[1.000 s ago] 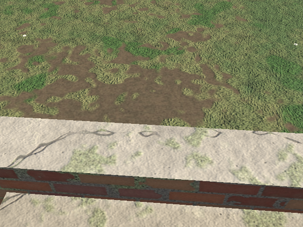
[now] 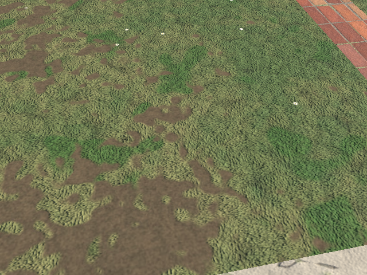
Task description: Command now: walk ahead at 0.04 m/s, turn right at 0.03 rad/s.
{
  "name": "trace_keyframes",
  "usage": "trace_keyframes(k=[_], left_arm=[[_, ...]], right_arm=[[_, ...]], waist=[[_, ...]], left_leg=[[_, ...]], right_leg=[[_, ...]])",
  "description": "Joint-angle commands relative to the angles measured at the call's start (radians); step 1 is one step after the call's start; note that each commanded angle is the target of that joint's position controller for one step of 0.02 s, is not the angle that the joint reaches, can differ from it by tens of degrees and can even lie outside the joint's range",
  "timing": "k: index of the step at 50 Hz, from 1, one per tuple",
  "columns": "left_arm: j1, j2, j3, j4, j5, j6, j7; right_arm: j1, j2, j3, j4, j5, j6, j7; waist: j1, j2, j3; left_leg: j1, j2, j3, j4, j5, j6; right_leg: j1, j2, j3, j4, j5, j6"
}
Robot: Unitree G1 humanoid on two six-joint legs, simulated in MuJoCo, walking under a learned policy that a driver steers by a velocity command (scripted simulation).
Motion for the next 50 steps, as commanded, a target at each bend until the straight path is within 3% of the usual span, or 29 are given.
trace_keyframes(k=[1, 11, 14, 16, 18, 22, 24, 25, 26, 27, 28, 29, 30, 31, 32, 34, 36, 37, 38, 40, 41, 43, 44, 45, 46, 47, 48, 49, 50], left_arm=[[-0.051, 0.096, 0.022, -0.06, 0.001, -0.012, 0.009], [-0.029, 0.084, 0.024, -0.031, 0.005, -0.003, 0.013], [-0.038, 0.137, 0.056, -0.039, 0.033, 0.01, 0.031], [-0.099, 0.082, 0.047, -0.071, 0.05, 0.019, 0.048], [-0.09, 0.032, 0.028, -0.102, 0.054, 0.022, 0.054], [0.054, 0.027, 0.026, -0.111, 0.057, 0.029, 0.018], [0.245, 0.08, 0.05, -0.042, 0.02, 0.011, 0.006], [0.364, 0.12, 0.065, 0.006, 0.04, 0.011, 0.017], [0.613, 0.194, 0.074, 0.09, 0.06, 0.024, 0.035], [0.819, 0.193, 0.064, 0.154, 0.077, 0.038, 0.028], [0.845, 0.188, 0.051, 0.207, 0.105, 0.029, 0.015], [0.718, 0.112, 0.029, 0.217, 0.14, 0.029, 0.002], [0.639, 0.021, -0.006, 0.213, 0.133, 0.035, -0.011], [0.597, -0.047, -0.046, 0.236, 0.114, 0.034, -0.017], [0.498, -0.084, -0.078, 0.24, 0.12, 0.03, -0.023], [0.248, -0.082, -0.098, 0.167, 0.155, 0.012, -0.004], [0.199, 0.01, -0.089, 0.111, 0.161, -0.04, 0.005], [0.209, 0.063, -0.089, 0.073, 0.132, -0.048, 0.003], [0.293, 0.083, -0.092, 0.072, 0.089, -0.064, 0.002], [0.523, 0.224, -0.056, 0.128, 0.05, -0.08, -0.009], [0.574, 0.246, -0.036, 0.149, 0.046, -0.076, -0.017], [0.578, 0.275, 0.0, 0.165, 0.08, -0.057, -0.041], [0.634, 0.218, 0.0, 0.143, 0.127, -0.062, -0.044], [0.566, 0.212, 0.006, 0.109, 0.14, -0.058, -0.052], [0.458, 0.137, -0.007, 0.066, 0.163, -0.045, -0.07], [0.31, 0.108, 0.002, 0.058, 0.121, -0.026, -0.079], [0.29, 0.062, -0.003, 0.02, 0.088, -0.029, -0.06], [0.214, 0.063, -0.014, -0.042, 0.079, -0.037, -0.039], [0.176, 0.06, -0.023, -0.079, 0.087, -0.033, -0.022]], right_arm=[[0.025, -0.068, -0.016, -0.042, 0.0, -0.013, -0.002], [0.119, -0.019, -0.015, -0.008, -0.007, -0.002, -0.001], [0.184, -0.107, -0.053, 0.025, -0.058, 0.0, -0.024], [0.253, -0.116, -0.059, 0.069, -0.066, -0.001, -0.047], [0.211, -0.097, -0.046, 0.075, -0.059, -0.002, -0.064], [-0.006, -0.156, -0.047, 0.025, -0.055, -0.002, -0.077], [0.023, -0.22, -0.064, 0.037, -0.078, 0.016, -0.031], [0.116, -0.173, -0.061, 0.079, -0.093, 0.025, 0.001], [0.222, -0.065, -0.034, 0.091, -0.11, 0.028, 0.037], [0.213, -0.056, -0.032, 0.098, -0.093, 0.023, 0.062], [0.122, 0.017, -0.022, 0.088, -0.053, 0.003, 0.053], [0.003, -0.003, -0.027, 0.05, -0.032, -0.012, 0.028], [-0.045, -0.012, -0.02, 0.003, -0.056, -0.012, 0.008], [-0.077, 0.038, 0.009, -0.066, -0.064, 0.006, 0.001], [-0.096, 0.093, 0.039, -0.124, -0.065, 0.03, 0.001], [-0.122, 0.097, 0.077, -0.192, -0.05, 0.054, -0.002], [-0.211, -0.009, 0.065, -0.249, 0.007, 0.058, -0.03], [-0.289, -0.047, 0.066, -0.258, 0.001, 0.068, -0.033], [-0.321, -0.021, 0.077, -0.26, -0.016, 0.077, -0.022], [-0.298, -0.026, 0.082, -0.252, -0.035, 0.1, -0.019], [-0.293, -0.019, 0.086, -0.256, -0.046, 0.106, -0.01], [-0.177, -0.023, 0.089, -0.241, -0.053, 0.096, -0.008], [-0.065, -0.087, 0.078, -0.195, -0.018, 0.089, -0.022], [0.1, -0.145, 0.053, -0.127, -0.02, 0.092, -0.037], [0.29, -0.209, 0.028, -0.045, -0.038, 0.092, -0.059], [0.409, -0.215, 0.014, -0.016, -0.077, 0.082, -0.07], [0.384, -0.187, 0.017, 0.027, -0.08, 0.04, -0.078], [0.244, -0.13, 0.019, 0.044, -0.061, 0.013, -0.06], [0.134, -0.052, 0.033, 0.063, -0.045, -0.007, -0.045]], waist=[[-0.008, 0.003, -0.07], [-0.002, 0.017, -0.002], [-0.027, 0.093, 0.134], [-0.071, 0.163, 0.206], [-0.051, 0.143, 0.218], [0.077, 0.071, 0.126], [0.142, 0.063, 0.058], [0.137, -0.003, -0.016], [0.139, -0.203, -0.135], [0.215, -0.278, -0.121], [0.23, -0.262, 0.064], [0.19, -0.145, 0.183], [0.148, -0.091, 0.13], [0.088, -0.046, 0.099], [0.009, 0.013, 0.115], [-0.101, -0.005, 0.11], [-0.097, -0.004, 0.083], [-0.083, -0.025, 0.053], [-0.079, -0.081, 0.064], [-0.049, -0.142, 0.012], [-0.03, -0.185, -0.004], [-0.055, -0.26, -0.131], [-0.039, -0.151, -0.242], [-0.115, -0.064, -0.28], [-0.183, 0.092, -0.268], [-0.261, 0.278, -0.159], [-0.189, 0.191, -0.068], [-0.099, 0.094, 0.028], [-0.034, -0.026, 0.024]], left_leg=[[-0.049, 0.017, -0.044, -0.067, 0.346, 0.015], [-0.073, 0.024, -0.051, -0.107, 0.221, 0.018], [-0.096, 0.117, -0.18, -0.251, -0.129, 0.167], [0.066, 0.289, -0.367, -0.401, -0.163, 0.302], [0.164, 0.391, -0.445, -0.444, 0.05, 0.348], [-0.005, 0.221, -0.141, -0.388, 0.516, 0.254], [-0.037, 0.13, -0.039, -0.122, 0.964, 0.255], [-0.126, 0.072, 0.013, 0.105, 0.938, 0.207], [-0.357, -0.033, 0.015, 0.472, 0.488, 0.142], [-0.564, -0.168, -0.119, 0.966, 0.016, 0.133], [-0.884, -0.17, -0.282, 1.467, 0.039, 0.196], [-1.151, -0.162, -0.332, 1.59, 0.08, 0.272], [-1.225, -0.146, -0.304, 1.74, 0.102, 0.328], [-1.279, -0.116, -0.308, 1.872, 0.118, 0.365], [-1.321, -0.064, -0.307, 1.859, 0.105, 0.392], [-1.198, -0.006, -0.202, 1.698, 0.11, 0.38], [-0.813, 0.047, -0.094, 1.243, 0.274, 0.302], [-0.523, 0.034, -0.023, 1.1, 0.214, 0.221], [-0.408, -0.022, 0.048, 1.082, 0.164, 0.152], [-0.644, -0.105, 0.112, 0.862, -0.024, 0.109], [-0.748, -0.112, 0.101, 0.717, -0.11, 0.123], [-0.693, -0.122, 0.006, 0.617, -0.018, 0.199], [-0.411, -0.104, -0.176, 0.625, 0.1, 0.286], [-0.214, -0.109, -0.34, 0.467, -0.072, 0.303], [-0.021, -0.058, -0.577, 0.235, -0.15, 0.343], [-0.097, 0.072, -0.986, -0.085, -0.267, 0.45], [-0.154, 0.086, -1.044, -0.142, -0.379, 0.371], [-0.202, 0.07, -0.931, -0.106, -0.303, 0.335], [-0.213, 0.069, -0.821, -0.101, -0.124, 0.324]], right_leg=[[0.18, -0.061, 0.094, -0.056, 0.366, -0.043], [0.19, -0.05, 0.074, -0.077, 0.193, -0.034], [0.041, -0.002, 0.035, -0.043, -0.215, -0.069], [-0.205, 0.002, 0.0, 0.104, -0.149, -0.083], [-0.341, -0.062, 0.049, 0.268, -0.06, -0.111], [0.043, -0.025, -0.042, 0.206, -0.076, -0.117], [0.354, 0.057, -0.096, -0.105, 0.179, -0.103], [0.536, 0.038, -0.021, -0.12, 0.291, -0.132], [0.788, -0.156, 0.295, -0.16, 0.626, -0.292], [0.825, -0.334, 0.639, -0.339, 0.611, -0.422], [0.705, -0.357, 0.669, -0.335, 0.306, -0.406], [0.611, -0.345, 0.578, -0.32, 0.109, -0.339], [0.552, -0.347, 0.509, -0.31, 0.106, -0.328], [0.47, -0.36, 0.463, -0.302, 0.083, -0.313], [0.334, -0.355, 0.387, -0.323, 0.0, -0.277], [0.006, -0.262, 0.208, -0.465, -0.141, -0.216], [-0.321, -0.144, 0.084, -0.579, -0.141, -0.185], [-0.486, -0.141, 0.074, -0.725, -0.101, -0.207], [-0.486, -0.179, 0.115, -0.723, 0.267, -0.241], [0.084, -0.247, 0.093, -0.489, 1.262, -0.243], [0.346, -0.283, 0.096, -0.405, 1.455, -0.225], [0.595, -0.323, 0.047, -0.234, 1.801, -0.208], [0.375, -0.283, 0.072, -0.103, 1.886, -0.179], [0.191, -0.23, 0.118, 0.048, 1.729, -0.169], [-0.084, -0.131, 0.149, 0.291, 1.201, -0.174], [-0.346, 0.08, 0.214, 0.986, 0.276, -0.104], [-0.521, 0.095, 0.398, 1.317, 0.259, -0.133], [-0.652, 0.102, 0.399, 1.423, 0.24, -0.147], [-0.695, 0.083, 0.385, 1.397, 0.2, -0.154]])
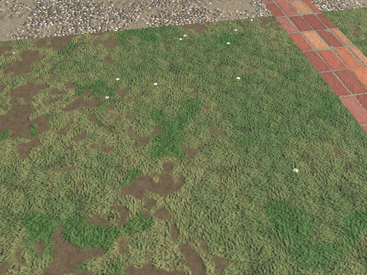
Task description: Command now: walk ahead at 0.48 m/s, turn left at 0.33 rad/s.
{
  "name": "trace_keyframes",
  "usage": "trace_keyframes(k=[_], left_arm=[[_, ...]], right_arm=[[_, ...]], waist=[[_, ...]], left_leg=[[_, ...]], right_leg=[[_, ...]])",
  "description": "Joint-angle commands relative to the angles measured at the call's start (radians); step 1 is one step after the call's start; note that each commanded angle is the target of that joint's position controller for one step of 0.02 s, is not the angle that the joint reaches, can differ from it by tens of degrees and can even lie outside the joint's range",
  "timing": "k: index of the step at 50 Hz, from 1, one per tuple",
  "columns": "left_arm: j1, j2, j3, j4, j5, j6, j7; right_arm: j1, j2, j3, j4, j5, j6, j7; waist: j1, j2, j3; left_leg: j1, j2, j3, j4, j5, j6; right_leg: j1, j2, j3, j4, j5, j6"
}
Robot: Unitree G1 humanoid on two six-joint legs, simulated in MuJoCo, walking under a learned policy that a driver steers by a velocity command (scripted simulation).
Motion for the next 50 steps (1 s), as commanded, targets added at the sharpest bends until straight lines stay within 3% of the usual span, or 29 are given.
trace_keyframes(k=[1, 2, 3, 4, 5, 7, 10, 13, 16, 17, 18, 19, 20, 21, 24, 28, 32, 33, 35, 39, 41, 43, 44, 45, 46, 47, 48, 49, 50], left_arm=[[-0.114, -0.048, -0.032, -0.169, 0.001, 0.002, 0.043], [-0.117, -0.036, -0.04, -0.178, 0.012, 0.023, 0.061], [-0.123, -0.022, -0.042, -0.181, 0.013, 0.034, 0.07], [-0.16, 0.004, -0.032, -0.198, -0.018, 0.03, 0.074], [-0.182, 0.012, -0.025, -0.199, -0.015, 0.015, 0.082], [-0.27, 0.028, -0.021, -0.232, -0.013, -0.012, 0.092], [-0.418, -0.029, -0.041, -0.291, -0.026, -0.005, 0.08], [-0.478, -0.006, -0.025, -0.307, -0.042, 0.002, 0.084], [-0.441, 0.069, 0.015, -0.311, -0.067, -0.025, 0.122], [-0.291, 0.113, 0.037, -0.273, -0.08, -0.047, 0.138], [-0.107, 0.167, 0.043, -0.239, -0.058, -0.064, 0.147], [0.043, 0.155, 0.039, -0.19, -0.062, -0.062, 0.14], [0.03, 0.143, 0.057, -0.165, -0.046, -0.063, 0.151], [-0.08, 0.112, 0.048, -0.168, -0.054, -0.055, 0.153], [-0.194, -0.085, -0.001, -0.185, -0.056, -0.041, 0.164], [-0.152, -0.054, 0.017, -0.15, -0.015, -0.046, 0.152], [-0.08, -0.054, 0.004, -0.088, 0.001, -0.055, 0.126], [-0.113, 0.116, 0.054, -0.106, -0.096, -0.045, 0.139], [-0.067, 0.128, 0.063, -0.09, -0.097, -0.041, 0.154], [-0.011, 0.096, 0.075, -0.077, -0.088, -0.021, 0.161], [0.002, 0.114, 0.086, -0.08, -0.096, -0.013, 0.158], [0.004, 0.148, 0.096, -0.078, -0.107, -0.004, 0.157], [-0.017, 0.158, 0.097, -0.078, -0.114, 0.003, 0.158], [-0.021, 0.148, 0.09, -0.089, -0.107, 0.004, 0.159], [-0.016, 0.082, 0.067, -0.126, -0.079, -0.009, 0.152], [0.035, 0.01, 0.036, -0.143, -0.103, -0.048, 0.136], [-0.07, 0.073, 0.059, -0.153, -0.15, -0.071, 0.125], [-0.133, 0.081, 0.061, -0.176, -0.165, -0.073, 0.123], [-0.159, 0.085, 0.066, -0.172, -0.144, -0.066, 0.132]], right_arm=[[0.099, 0.029, -0.005, 0.141, 0.013, -0.047, 0.012], [0.038, 0.064, 0.008, 0.149, 0.007, -0.061, 0.012], [-0.007, 0.053, 0.009, 0.139, 0.016, -0.074, 0.007], [-0.047, 0.018, -0.005, 0.102, 0.013, -0.083, 0.012], [-0.024, -0.012, -0.007, 0.085, 0.002, -0.1, 0.003], [0.081, -0.05, -0.012, 0.085, -0.011, -0.121, -0.013], [0.209, -0.117, -0.045, 0.094, 0.033, -0.128, -0.002], [0.303, -0.154, -0.072, 0.103, 0.045, -0.107, 0.02], [0.239, -0.167, -0.091, 0.078, 0.031, -0.091, 0.024], [0.251, -0.129, -0.086, 0.072, 0.017, -0.096, 0.023], [0.353, 0.003, -0.052, 0.044, 0.008, -0.103, 0.015], [0.367, 0.022, -0.041, 0.015, 0.0, -0.114, 0.017], [0.203, -0.097, -0.082, 0.026, 0.013, -0.103, 0.016], [0.191, -0.08, -0.079, 0.039, 0.023, -0.089, 0.005], [0.153, -0.023, -0.074, 0.043, -0.01, -0.065, 0.002], [0.053, -0.01, -0.071, 0.031, 0.021, -0.06, 0.045], [-0.016, -0.016, -0.066, 0.026, 0.015, -0.05, 0.059], [-0.09, -0.055, -0.079, -0.054, 0.122, -0.027, 0.003], [-0.148, -0.064, -0.073, -0.093, 0.107, -0.013, -0.025], [-0.245, -0.067, -0.079, -0.147, 0.095, 0.007, -0.012], [-0.257, -0.067, -0.084, -0.168, 0.093, 0.013, -0.003], [-0.184, -0.091, -0.101, -0.171, 0.087, 0.016, 0.001], [-0.054, -0.126, -0.124, -0.139, 0.088, 0.013, 0.0], [0.122, -0.206, -0.162, -0.084, 0.083, 0.014, -0.016], [0.266, -0.318, -0.188, -0.056, 0.073, 0.012, -0.037], [0.279, -0.345, -0.178, -0.068, 0.061, 0.003, -0.039], [0.277, -0.264, -0.156, -0.07, 0.051, 0.002, -0.038], [0.196, -0.21, -0.145, -0.075, 0.057, -0.004, -0.038], [0.103, -0.175, -0.133, -0.091, 0.063, -0.015, -0.033]], waist=[[0.08, -0.034, 0.094], [0.135, -0.053, 0.078], [0.158, 0.007, 0.083], [0.152, 0.022, 0.079], [0.139, 0.085, 0.095], [0.079, 0.071, 0.074], [0.007, 0.104, 0.097], [-0.017, 0.137, 0.131], [0.051, 0.144, 0.088], [0.095, 0.088, -0.028], [0.09, -0.119, -0.284], [0.146, -0.345, -0.377], [0.192, -0.134, -0.062], [0.134, -0.059, 0.039], [0.039, -0.014, 0.038], [0.05, 0.004, 0.07], [0.034, 0.008, 0.11], [0.026, 0.034, 0.154], [0.045, 0.026, 0.173], [0.087, 0.015, 0.239], [0.087, 0.013, 0.216], [0.036, -0.036, 0.17], [-0.036, -0.038, 0.117], [-0.098, -0.031, 0.023], [-0.107, 0.146, -0.092], [-0.048, 0.278, -0.241], [-0.087, 0.171, -0.199], [-0.062, 0.157, -0.079], [-0.012, 0.079, -0.009]], left_leg=[[0.333, 0.223, -0.646, -0.631, 0.07, 0.178], [0.284, 0.184, -0.538, -0.646, 0.157, 0.16], [0.247, 0.153, -0.443, -0.657, 0.202, 0.137], [0.152, 0.125, -0.361, -0.716, 0.223, 0.132], [0.112, 0.108, -0.345, -0.767, 0.271, 0.124], [0.169, 0.119, -0.34, -0.789, 0.446, 0.121], [0.214, 0.135, -0.287, -0.806, 0.53, 0.12], [0.404, 0.231, -0.4, -0.766, 0.531, 0.142], [0.531, 0.26, -0.455, -0.654, 0.738, 0.091], [0.475, 0.186, -0.399, -0.478, 0.791, 0.022], [0.259, 0.024, -0.297, -0.177, 0.463, -0.054], [-0.11, -0.053, -0.26, 0.076, -0.068, -0.099], [-0.285, 0.041, -0.267, 0.28, 0.077, -0.063], [-0.269, 0.099, -0.233, 0.33, 0.221, -0.041], [-0.072, 0.192, -0.217, 0.205, 0.359, -0.034], [-0.148, 0.202, -0.204, 0.145, 0.449, -0.033], [-0.148, 0.221, -0.175, -0.096, 0.636, -0.022], [-0.096, 0.218, -0.159, -0.125, 0.564, -0.059], [-0.072, 0.227, -0.143, -0.216, 0.554, -0.073], [-0.089, 0.221, -0.081, -0.37, 0.507, -0.045], [0.019, 0.17, -0.016, -0.432, 0.408, -0.019], [0.172, 0.094, 0.035, -0.474, 0.286, 0.014], [0.34, 0.049, 0.052, -0.575, 0.34, 0.041], [0.638, 0.05, -0.006, -0.587, 0.414, 0.075], [1.019, 0.299, -0.383, -0.551, 0.507, 0.171], [1.163, 0.506, -0.859, -0.746, 0.451, 0.325], [1.113, 0.473, -0.738, -0.782, 0.481, 0.26], [0.959, 0.446, -0.546, -0.771, 0.552, 0.209], [0.787, 0.406, -0.432, -0.787, 0.585, 0.163]], right_leg=[[-0.56, -0.016, 0.1, 0.407, -0.104, -0.032], [-0.524, -0.063, 0.037, 0.288, -0.087, -0.015], [-0.505, -0.091, -0.018, 0.23, -0.159, 0.01], [-0.367, -0.112, -0.088, 0.084, -0.227, 0.043], [-0.287, -0.124, -0.124, 0.054, -0.229, 0.081], [-0.245, -0.163, -0.144, -0.147, -0.154, 0.142], [-0.023, -0.154, -0.203, -0.651, -0.184, 0.224], [0.01, -0.116, -0.21, -0.861, -0.124, 0.222], [0.163, -0.099, -0.22, -1.015, -0.096, 0.138], [0.424, -0.148, -0.189, -0.983, -0.025, 0.052], [0.866, -0.354, 0.04, -0.95, 0.251, -0.162], [1.137, -0.538, 0.51, -1.154, -0.032, -0.309], [0.888, -0.492, 0.462, -1.238, -0.368, -0.161], [0.668, -0.472, 0.308, -1.264, -0.5, -0.086], [0.456, -0.389, 0.024, -1.345, -0.192, -0.035], [0.468, -0.349, -0.193, -1.391, 0.023, -0.064], [0.484, -0.343, -0.335, -1.405, 0.222, -0.068], [0.439, -0.326, -0.365, -1.384, 0.073, 0.024], [0.451, -0.358, -0.357, -1.409, 0.0, 0.033], [0.597, -0.372, -0.404, -1.362, 0.025, 0.048], [0.632, -0.37, -0.43, -1.281, 0.229, 0.058], [0.658, -0.379, -0.436, -1.124, 0.565, 0.063], [0.644, -0.355, -0.454, -0.967, 0.65, 0.081], [0.49, -0.313, -0.463, -0.749, 0.55, 0.112], [0.09, -0.227, -0.459, -0.384, -0.033, 0.158], [-0.138, -0.061, -0.265, -0.097, -0.633, 0.187], [-0.228, -0.108, -0.133, -0.021, -0.576, 0.175], [-0.254, -0.152, -0.135, -0.061, -0.489, 0.16], [-0.205, -0.205, -0.134, -0.145, -0.417, 0.154]])
Over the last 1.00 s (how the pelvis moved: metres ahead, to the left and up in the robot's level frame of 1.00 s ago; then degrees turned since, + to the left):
0.27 -0.03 0.10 3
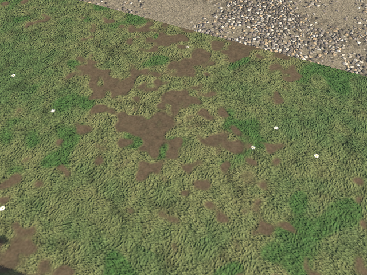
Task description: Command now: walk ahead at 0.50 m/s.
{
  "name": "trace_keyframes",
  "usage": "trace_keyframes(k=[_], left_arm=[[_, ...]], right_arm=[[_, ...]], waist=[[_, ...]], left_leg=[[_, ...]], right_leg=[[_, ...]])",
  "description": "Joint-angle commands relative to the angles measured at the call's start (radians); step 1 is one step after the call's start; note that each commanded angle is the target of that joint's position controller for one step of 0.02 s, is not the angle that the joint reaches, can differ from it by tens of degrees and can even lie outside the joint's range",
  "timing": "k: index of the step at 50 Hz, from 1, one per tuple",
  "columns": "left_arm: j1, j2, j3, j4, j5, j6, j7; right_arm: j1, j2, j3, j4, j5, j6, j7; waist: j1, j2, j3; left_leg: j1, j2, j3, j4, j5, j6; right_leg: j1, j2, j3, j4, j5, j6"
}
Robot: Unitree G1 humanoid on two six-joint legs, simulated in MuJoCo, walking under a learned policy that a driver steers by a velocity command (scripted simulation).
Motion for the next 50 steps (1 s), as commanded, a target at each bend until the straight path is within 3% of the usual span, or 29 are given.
trace_keyframes(k=[1, 3, 5, 8, 12, 17, 20, 21, 22, 23, 24, 25, 26, 27, 28, 29, 32, 35, 38, 42, 44, 46, 47, 48, 49, 50], left_arm=[[-0.074, 0.091, 0.021, -0.096, 0.007, -0.019, 0.003], [-0.017, 0.057, 0.021, -0.084, 0.009, 0.023, 0.003], [-0.042, 0.045, 0.018, -0.097, 0.014, 0.042, 0.003], [-0.099, 0.042, 0.016, -0.11, 0.022, 0.046, 0.0], [-0.224, 0.022, 0.003, -0.143, 0.026, 0.043, -0.024], [-0.33, 0.024, -0.005, -0.197, 0.024, 0.052, -0.053], [-0.259, 0.069, 0.017, -0.207, 0.027, 0.058, -0.067], [-0.141, 0.099, 0.037, -0.179, 0.024, 0.059, -0.067], [0.024, 0.166, 0.073, -0.133, 0.022, 0.06, -0.057], [0.129, 0.277, 0.102, -0.117, 0.02, 0.062, -0.04], [0.11, 0.301, 0.091, -0.144, 0.027, 0.047, -0.05], [0.116, 0.221, 0.068, -0.158, 0.038, 0.044, -0.052], [0.072, 0.166, 0.055, -0.162, 0.033, 0.04, -0.047], [-0.009, 0.139, 0.046, -0.181, 0.029, 0.038, -0.045], [-0.063, 0.105, 0.035, -0.195, 0.03, 0.035, -0.043], [-0.081, 0.091, 0.029, -0.208, 0.037, 0.032, -0.04], [-0.052, 0.128, 0.038, -0.214, 0.029, 0.023, -0.024], [-0.009, 0.148, 0.044, -0.213, 0.022, 0.028, -0.007], [0.028, 0.144, 0.045, -0.211, 0.018, 0.036, -0.003], [0.08, 0.14, 0.047, -0.204, 0.014, 0.049, -0.001], [0.078, 0.144, 0.05, -0.213, 0.016, 0.057, 0.005], [0.048, 0.132, 0.047, -0.227, 0.021, 0.058, 0.006], [0.03, 0.098, 0.036, -0.241, 0.025, 0.052, 0.001], [0.032, 0.055, 0.018, -0.263, 0.045, 0.047, -0.002], [0.211, 0.018, 0.008, -0.259, 0.009, 0.04, -0.002], [0.198, 0.108, 0.018, -0.231, 0.003, 0.036, -0.001]], right_arm=[[0.097, -0.071, -0.02, -0.017, -0.001, -0.026, -0.005], [0.081, -0.056, -0.017, -0.002, -0.014, -0.046, -0.005], [0.104, -0.088, -0.025, 0.013, -0.019, -0.058, -0.015], [0.142, -0.1, -0.029, 0.03, -0.024, -0.062, -0.034], [0.163, -0.118, -0.032, 0.036, -0.015, -0.062, -0.047], [0.221, -0.149, -0.048, 0.063, 0.003, -0.041, -0.053], [0.17, -0.191, -0.06, 0.049, 0.017, -0.026, -0.059], [0.148, -0.198, -0.061, 0.043, 0.023, -0.018, -0.061], [0.153, -0.181, -0.052, 0.038, 0.02, -0.018, -0.062], [0.169, -0.106, -0.03, 0.0, -0.011, -0.026, -0.062], [0.213, -0.036, 0.0, -0.043, -0.007, -0.067, -0.046], [0.115, -0.113, -0.016, -0.056, 0.03, -0.099, -0.029], [0.071, -0.121, -0.014, -0.064, 0.042, -0.114, -0.025], [0.058, -0.116, -0.015, -0.057, 0.02, -0.117, -0.035], [0.048, -0.134, -0.027, -0.059, -0.003, -0.107, -0.044], [0.06, -0.136, -0.032, -0.064, -0.006, -0.091, -0.044], [0.043, -0.106, -0.029, -0.089, -0.015, -0.062, -0.05], [-0.065, -0.079, -0.016, -0.128, -0.02, -0.059, -0.048], [-0.152, -0.064, -0.005, -0.155, -0.009, -0.066, -0.034], [-0.221, -0.09, -0.007, -0.192, 0.004, -0.084, -0.012], [-0.203, -0.112, -0.015, -0.198, 0.007, -0.097, -0.002], [-0.086, -0.134, -0.027, -0.171, 0.003, -0.109, 0.0], [0.03, -0.166, -0.04, -0.148, -0.013, -0.114, -0.004], [0.198, -0.219, -0.053, -0.131, -0.024, -0.111, -0.009], [0.286, -0.27, -0.068, -0.079, -0.028, -0.099, 0.001], [0.268, -0.179, -0.047, -0.094, 0.003, -0.093, 0.003]], waist=[[-0.046, 0.047, -0.156], [0.005, 0.075, -0.12], [0.011, 0.058, -0.079], [-0.006, 0.053, -0.053], [-0.049, 0.055, -0.019], [-0.085, 0.061, 0.03], [-0.021, 0.11, -0.03], [0.048, 0.097, -0.089], [0.119, 0.056, -0.177], [0.115, -0.144, -0.247], [0.042, -0.288, -0.398], [0.095, -0.17, -0.371], [0.084, -0.13, -0.264], [0.038, -0.031, -0.194], [0.002, -0.021, -0.155], [-0.025, -0.028, -0.145], [-0.041, -0.024, -0.113], [-0.008, -0.044, -0.084], [0.031, -0.088, -0.068], [0.061, -0.095, -0.057], [0.045, -0.11, -0.062], [-0.019, -0.135, -0.096], [-0.072, -0.12, -0.177], [-0.133, -0.003, -0.315], [-0.059, 0.371, -0.396], [-0.084, 0.259, -0.316]], left_leg=[[0.39, 0.299, -0.325, -0.314, 0.255, 0.18], [0.262, 0.282, -0.248, -0.384, 0.213, 0.165], [0.227, 0.279, -0.18, -0.433, 0.248, 0.165], [0.272, 0.265, -0.083, -0.448, 0.297, 0.14], [0.319, 0.253, 0.02, -0.466, 0.271, 0.099], [0.503, 0.317, 0.063, -0.401, 0.314, 0.071], [0.527, 0.319, 0.114, -0.221, 0.734, 0.03], [0.505, 0.29, 0.144, -0.062, 0.845, 0.008], [0.388, 0.238, 0.162, 0.179, 0.766, -0.028], [0.045, 0.144, 0.168, 0.552, 0.257, -0.087], [-0.249, -0.041, -0.059, 0.803, -0.365, -0.113], [-0.369, 0.014, -0.169, 0.852, -0.308, -0.085], [-0.404, 0.06, -0.151, 0.81, -0.227, -0.059], [-0.348, 0.108, -0.146, 0.723, -0.155, -0.053], [-0.272, 0.135, -0.144, 0.643, -0.118, -0.056], [-0.216, 0.148, -0.149, 0.609, -0.097, -0.061], [-0.21, 0.137, -0.129, 0.467, -0.04, -0.098], [-0.209, 0.102, -0.118, 0.238, 0.132, -0.124], [-0.147, 0.055, -0.112, 0.033, 0.263, -0.124], [-0.119, 0.022, -0.128, -0.087, 0.241, -0.109], [-0.073, 0.01, -0.135, -0.132, 0.17, -0.09], [0.084, -0.002, -0.101, -0.187, 0.161, -0.05], [0.273, 0.048, -0.132, -0.168, 0.183, -0.006], [0.541, 0.211, -0.315, -0.143, 0.185, 0.062], [0.807, 0.406, -0.777, -0.245, -0.008, 0.237], [0.777, 0.411, -0.851, -0.295, -0.236, 0.224]], right_leg=[[-0.39, -0.068, 0.103, 0.073, 0.106, -0.027], [-0.307, -0.084, 0.124, 0.016, 0.143, -0.033], [-0.343, -0.082, 0.135, -0.045, 0.205, -0.025], [-0.424, -0.068, 0.151, -0.182, 0.358, -0.017], [-0.39, -0.043, 0.087, -0.426, 0.524, -0.026], [-0.424, -0.02, 0.027, -0.564, 0.394, -0.067], [-0.249, 0.06, -0.062, -0.588, 0.239, -0.124], [-0.089, 0.112, -0.094, -0.645, 0.26, -0.152], [0.171, 0.144, -0.065, -0.684, 0.313, -0.19], [0.457, -0.075, 0.315, -0.723, 0.33, -0.289], [0.68, -0.246, 0.864, -0.924, 0.179, -0.457], [0.694, -0.227, 0.802, -0.967, 0.152, -0.4], [0.586, -0.194, 0.64, -0.948, 0.208, -0.357], [0.426, -0.149, 0.521, -0.946, 0.303, -0.322], [0.297, -0.118, 0.447, -0.959, 0.4, -0.304], [0.224, -0.098, 0.418, -0.981, 0.437, -0.301], [0.145, -0.068, 0.359, -1.009, 0.536, -0.301], [0.113, -0.023, 0.306, -1.008, 0.537, -0.269], [0.1, 0.006, 0.299, -0.988, 0.46, -0.238], [0.175, -0.029, 0.398, -0.912, 0.4, -0.235], [0.214, -0.043, 0.456, -0.859, 0.396, -0.225], [0.218, -0.022, 0.45, -0.771, 0.513, -0.197], [0.172, 0.026, 0.403, -0.631, 0.589, -0.165], [0.027, 0.098, 0.31, -0.352, 0.398, -0.125], [-0.321, 0.22, 0.231, -0.056, -0.123, -0.058], [-0.45, 0.151, 0.263, 0.063, -0.129, -0.05]])
Over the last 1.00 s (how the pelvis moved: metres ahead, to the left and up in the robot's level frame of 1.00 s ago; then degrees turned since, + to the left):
0.48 0.08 0.07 31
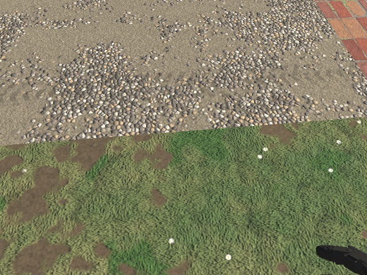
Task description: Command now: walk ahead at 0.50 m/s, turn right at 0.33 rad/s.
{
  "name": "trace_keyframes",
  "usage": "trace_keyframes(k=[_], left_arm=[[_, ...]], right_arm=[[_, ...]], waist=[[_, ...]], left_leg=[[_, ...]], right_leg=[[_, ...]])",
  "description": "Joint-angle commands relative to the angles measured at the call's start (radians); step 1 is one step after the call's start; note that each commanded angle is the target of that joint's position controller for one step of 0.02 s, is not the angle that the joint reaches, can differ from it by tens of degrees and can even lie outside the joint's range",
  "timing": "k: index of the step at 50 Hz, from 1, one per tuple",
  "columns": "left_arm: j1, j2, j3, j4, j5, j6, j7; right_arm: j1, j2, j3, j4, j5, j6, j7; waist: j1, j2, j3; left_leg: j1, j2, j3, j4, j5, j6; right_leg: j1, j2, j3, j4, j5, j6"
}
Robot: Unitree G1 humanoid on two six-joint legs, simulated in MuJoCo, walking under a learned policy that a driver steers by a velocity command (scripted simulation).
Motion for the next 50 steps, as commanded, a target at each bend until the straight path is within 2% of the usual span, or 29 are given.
trace_keyframes(k=[1, 2, 3, 4, 6, 9, 12, 14, 17, 19, 20, 21, 22, 23, 24, 25, 26, 27, 29, 34, 38, 41, 43, 45, 46, 47, 48, 49, 50], left_arm=[[0.007, 0.133, 0.012, -0.086, -0.006, -0.026, -0.004], [-0.072, 0.121, 0.01, -0.107, 0.007, -0.027, -0.003], [-0.117, 0.106, 0.01, -0.127, 0.021, -0.032, -0.006], [-0.11, 0.09, 0.009, -0.133, 0.02, -0.033, -0.01], [-0.089, 0.059, 0.002, -0.132, 0.015, -0.031, -0.013], [-0.17, 0.029, -0.016, -0.16, 0.023, -0.03, -0.015], [-0.263, 0.011, -0.03, -0.175, 0.021, -0.037, -0.021], [-0.319, 0.019, -0.03, -0.189, 0.015, -0.042, -0.028], [-0.375, 0.043, -0.023, -0.213, 0.006, -0.054, -0.04], [-0.33, 0.067, -0.01, -0.208, 0.005, -0.064, -0.044], [-0.256, 0.09, 0.004, -0.185, 0.01, -0.065, -0.039], [-0.13, 0.136, 0.025, -0.162, 0.022, -0.068, -0.029], [0.059, 0.222, 0.046, -0.143, 0.041, -0.063, -0.015], [0.086, 0.251, 0.05, -0.122, 0.046, -0.052, -0.023], [0.065, 0.163, 0.03, -0.124, 0.033, -0.051, -0.025], [0.012, 0.118, 0.014, -0.127, 0.025, -0.053, -0.025], [-0.055, 0.091, 0.002, -0.128, 0.03, -0.054, -0.028], [-0.104, 0.067, -0.004, -0.123, 0.033, -0.057, -0.032], [-0.143, 0.058, -0.002, -0.108, 0.038, -0.068, -0.032], [-0.112, 0.101, 0.018, -0.058, 0.041, -0.075, -0.014], [-0.078, 0.14, 0.029, -0.031, 0.032, -0.064, -0.004], [-0.038, 0.17, 0.04, -0.007, 0.017, -0.05, -0.002], [-0.029, 0.188, 0.046, 0.005, 0.006, -0.037, -0.003], [-0.042, 0.222, 0.054, 0.004, -0.003, -0.025, 0.002], [-0.057, 0.231, 0.055, 0.003, -0.008, -0.017, 0.004], [-0.048, 0.209, 0.045, 0.0, -0.005, -0.015, 0.008], [-0.022, 0.116, 0.012, -0.029, 0.045, -0.023, 0.006], [0.02, 0.051, -0.018, -0.09, 0.039, -0.06, -0.006], [-0.112, 0.15, 0.003, -0.101, -0.005, -0.09, -0.017]], right_arm=[[0.27, -0.121, -0.046, 0.006, 0.02, 0.014, -0.005], [0.22, -0.116, -0.037, -0.004, 0.007, 0.024, -0.007], [0.194, -0.106, -0.032, 0.002, 0.001, 0.029, -0.007], [0.184, -0.094, -0.023, 0.005, -0.006, 0.028, -0.008], [0.193, -0.086, -0.019, 0.021, 0.002, 0.025, -0.007], [0.219, -0.143, -0.032, 0.043, 0.012, 0.029, -0.015], [0.251, -0.169, -0.036, 0.06, 0.026, 0.042, -0.019], [0.292, -0.178, -0.035, 0.076, 0.035, 0.05, -0.017], [0.337, -0.19, -0.036, 0.091, 0.041, 0.065, -0.017], [0.328, -0.199, -0.039, 0.092, 0.044, 0.075, -0.022], [0.325, -0.19, -0.035, 0.091, 0.042, 0.077, -0.024], [0.312, -0.155, -0.023, 0.083, 0.034, 0.073, -0.024], [0.299, -0.076, 0.004, 0.046, 0.004, 0.065, -0.025], [0.409, -0.049, 0.013, 0.026, 0.036, 0.048, -0.026], [0.371, -0.145, -0.013, 0.048, 0.051, 0.05, -0.03], [0.3, -0.167, -0.021, 0.031, 0.048, 0.056, -0.028], [0.27, -0.151, -0.022, 0.031, 0.041, 0.065, -0.03], [0.257, -0.14, -0.025, 0.025, 0.032, 0.075, -0.03], [0.269, -0.107, -0.023, 0.022, 0.037, 0.096, -0.025], [0.186, -0.079, -0.017, -0.019, 0.028, 0.112, -0.017], [0.055, -0.063, -0.003, -0.061, 0.026, 0.109, 0.009], [-0.025, -0.068, -0.001, -0.103, 0.03, 0.11, 0.026], [-0.046, -0.082, -0.005, -0.126, 0.029, 0.112, 0.035], [0.01, -0.115, -0.024, -0.13, 0.026, 0.117, 0.037], [0.126, -0.146, -0.045, -0.103, 0.028, 0.118, 0.035], [0.3, -0.212, -0.08, -0.055, 0.031, 0.121, 0.022], [0.407, -0.314, -0.106, -0.033, 0.036, 0.129, 0.0], [0.361, -0.369, -0.1, -0.071, 0.034, 0.111, 0.007], [0.381, -0.277, -0.076, -0.076, 0.027, 0.102, 0.014]], waist=[[-0.14, 0.172, -0.135], [-0.122, 0.081, -0.064], [-0.102, 0.062, -0.019], [-0.072, 0.085, -0.018], [-0.051, 0.125, -0.028], [-0.063, 0.107, -0.019], [-0.095, 0.105, -0.008], [-0.116, 0.108, 0.004], [-0.127, 0.122, 0.015], [-0.083, 0.132, -0.001], [-0.043, 0.127, -0.036], [0.019, 0.106, -0.113], [0.091, -0.056, -0.272], [0.037, -0.326, -0.351], [0.056, -0.184, -0.252], [0.049, -0.127, -0.146], [0.015, -0.071, -0.091], [-0.013, -0.075, -0.039], [-0.053, -0.093, -0.006], [-0.054, -0.029, 0.019], [-0.007, -0.02, 0.058], [0.018, -0.02, 0.088], [0.014, -0.03, 0.091], [-0.034, -0.067, 0.033], [-0.105, -0.063, -0.03], [-0.185, -0.034, -0.121], [-0.183, 0.18, -0.196], [-0.102, 0.329, -0.363], [-0.179, 0.159, -0.334]], left_leg=[[0.664, 0.403, -0.631, -0.228, -0.336, 0.234], [0.53, 0.366, -0.522, -0.247, -0.242, 0.212], [0.433, 0.334, -0.452, -0.267, -0.138, 0.211], [0.374, 0.303, -0.39, -0.285, -0.057, 0.201], [0.334, 0.274, -0.317, -0.311, 0.04, 0.205], [0.31, 0.275, -0.235, -0.347, 0.14, 0.218], [0.274, 0.239, -0.157, -0.355, 0.142, 0.192], [0.269, 0.232, -0.15, -0.339, 0.128, 0.184], [0.31, 0.261, -0.197, -0.289, 0.091, 0.175], [0.315, 0.266, -0.227, -0.225, 0.071, 0.148], [0.291, 0.239, -0.215, -0.154, 0.126, 0.126], [0.214, 0.182, -0.171, 0.012, 0.152, 0.088], [0.017, 0.096, -0.083, 0.354, -0.125, 0.034], [-0.273, 0.03, -0.071, 0.606, -0.486, 0.004], [-0.36, 0.082, -0.121, 0.729, -0.435, -0.002], [-0.384, 0.113, -0.11, 0.746, -0.339, 0.001], [-0.343, 0.144, -0.096, 0.727, -0.264, -0.003], [-0.317, 0.165, -0.098, 0.691, -0.215, -0.008], [-0.249, 0.186, -0.1, 0.661, -0.159, -0.016], [-0.298, 0.187, -0.107, 0.503, 0.016, -0.041], [-0.251, 0.174, -0.039, 0.286, 0.146, -0.025], [-0.253, 0.165, 0.001, 0.191, 0.096, 0.004], [-0.229, 0.144, 0.038, 0.15, 0.008, 0.034], [-0.088, 0.075, 0.105, 0.131, -0.097, 0.074], [0.069, 0.022, 0.137, 0.082, -0.09, 0.103], [0.344, -0.018, 0.124, 0.033, -0.026, 0.141], [0.635, 0.199, -0.211, 0.035, 0.08, 0.213], [0.87, 0.393, -0.799, -0.162, -0.17, 0.421], [0.855, 0.383, -0.765, -0.242, -0.217, 0.364]], right_leg=[[-0.604, -0.077, -0.01, 0.46, 0.049, 0.025], [-0.578, -0.111, -0.051, 0.438, 0.12, 0.025], [-0.559, -0.14, -0.065, 0.383, 0.164, 0.024], [-0.509, -0.169, -0.077, 0.339, 0.187, 0.022], [-0.475, -0.189, -0.113, 0.256, 0.188, 0.032], [-0.481, -0.211, -0.152, 0.084, 0.274, 0.053], [-0.401, -0.195, -0.182, -0.118, 0.427, 0.062], [-0.347, -0.165, -0.194, -0.218, 0.481, 0.073], [-0.298, -0.134, -0.194, -0.317, 0.458, 0.068], [-0.188, -0.119, -0.197, -0.399, 0.441, 0.048], [-0.061, -0.107, -0.209, -0.431, 0.433, 0.029], [0.137, -0.168, -0.158, -0.422, 0.444, -0.009], [0.421, -0.394, 0.061, -0.396, 0.497, -0.075], [0.574, -0.558, 0.441, -0.511, 0.296, -0.21], [0.498, -0.521, 0.423, -0.551, 0.158, -0.197], [0.385, -0.483, 0.281, -0.57, 0.164, -0.163], [0.269, -0.438, 0.184, -0.603, 0.23, -0.144], [0.179, -0.406, 0.109, -0.64, 0.288, -0.138], [0.079, -0.38, -0.003, -0.697, 0.389, -0.126], [0.097, -0.378, -0.189, -0.727, 0.578, -0.128], [0.12, -0.37, -0.3, -0.732, 0.567, -0.101], [0.199, -0.396, -0.338, -0.71, 0.569, -0.085], [0.253, -0.411, -0.364, -0.659, 0.667, -0.068], [0.275, -0.406, -0.402, -0.517, 1.013, -0.046], [0.257, -0.381, -0.433, -0.354, 1.148, -0.026], [0.135, -0.337, -0.458, -0.122, 1.102, 0.01], [-0.18, -0.264, -0.454, 0.231, 0.453, 0.064], [-0.516, -0.073, -0.238, 0.513, -0.098, 0.105], [-0.629, -0.12, -0.118, 0.554, -0.03, 0.085]])
Over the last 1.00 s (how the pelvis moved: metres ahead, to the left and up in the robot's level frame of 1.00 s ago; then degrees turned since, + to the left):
0.53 -0.16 0.00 -31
